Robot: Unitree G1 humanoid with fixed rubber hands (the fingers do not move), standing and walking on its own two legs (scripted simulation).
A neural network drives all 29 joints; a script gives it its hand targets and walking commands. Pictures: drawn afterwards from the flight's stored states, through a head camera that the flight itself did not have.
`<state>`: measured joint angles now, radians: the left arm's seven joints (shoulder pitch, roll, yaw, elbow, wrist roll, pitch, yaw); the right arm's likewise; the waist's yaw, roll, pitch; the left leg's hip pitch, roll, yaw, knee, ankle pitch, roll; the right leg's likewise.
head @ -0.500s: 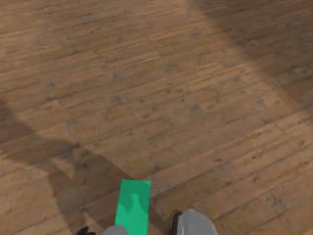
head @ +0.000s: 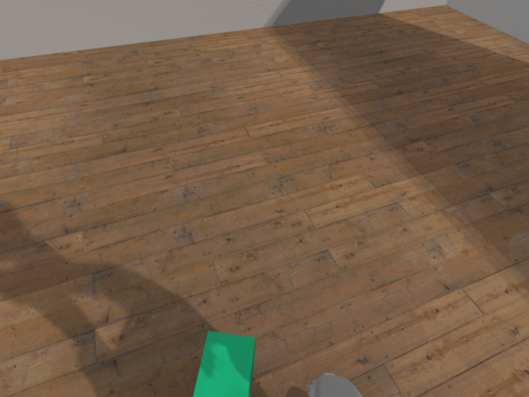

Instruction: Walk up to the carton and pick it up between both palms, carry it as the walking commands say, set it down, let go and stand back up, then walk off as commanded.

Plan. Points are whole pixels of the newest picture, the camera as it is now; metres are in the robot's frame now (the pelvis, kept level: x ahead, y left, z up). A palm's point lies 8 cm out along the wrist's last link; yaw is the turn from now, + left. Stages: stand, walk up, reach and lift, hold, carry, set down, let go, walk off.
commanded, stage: walk off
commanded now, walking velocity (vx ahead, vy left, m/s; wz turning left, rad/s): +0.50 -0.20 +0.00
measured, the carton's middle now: (225, 395) +0.23 +0.11 -0.64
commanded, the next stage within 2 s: stand in 0.20 s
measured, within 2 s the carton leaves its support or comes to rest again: neither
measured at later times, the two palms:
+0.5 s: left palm out of the picture +0.03 +0.12 -0.14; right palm (410, 283) +0.32 -0.28 -0.10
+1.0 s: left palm (185, 390) +0.15 +0.14 -0.14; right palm out of the picture +0.11 -0.30 -0.13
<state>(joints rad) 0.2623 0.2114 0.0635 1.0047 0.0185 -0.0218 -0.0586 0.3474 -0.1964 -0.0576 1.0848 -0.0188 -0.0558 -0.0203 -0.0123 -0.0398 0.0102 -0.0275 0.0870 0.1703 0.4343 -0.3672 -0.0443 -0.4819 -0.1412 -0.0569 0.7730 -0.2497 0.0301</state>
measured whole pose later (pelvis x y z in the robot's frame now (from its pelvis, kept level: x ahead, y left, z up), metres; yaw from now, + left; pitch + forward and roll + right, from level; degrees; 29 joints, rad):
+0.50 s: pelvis +0.12 -0.08 +0.01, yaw +1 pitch +2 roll -1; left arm 0.40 0.14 0.02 1.14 0.02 -0.05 0.01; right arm -0.06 -0.17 -0.03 0.93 -0.01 -0.04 0.00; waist 0.08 -0.03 0.07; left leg -0.27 0.06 0.11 0.51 -0.23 -0.04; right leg -0.30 -0.05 -0.20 0.41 -0.14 -0.03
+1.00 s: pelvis +0.14 -0.08 +0.01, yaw -1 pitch -2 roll +0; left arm 0.23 0.15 0.03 1.13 0.01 -0.01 0.03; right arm 0.29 -0.14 -0.02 1.15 -0.01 -0.01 -0.04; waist -0.01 -0.02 0.07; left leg -0.09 0.05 0.16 0.39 -0.26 0.00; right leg -0.19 -0.05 -0.15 0.38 -0.15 -0.01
